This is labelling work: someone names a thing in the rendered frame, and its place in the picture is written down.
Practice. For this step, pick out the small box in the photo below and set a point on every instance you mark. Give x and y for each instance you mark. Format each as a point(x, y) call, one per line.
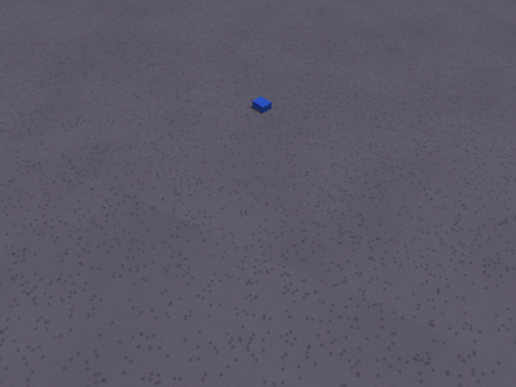
point(261, 104)

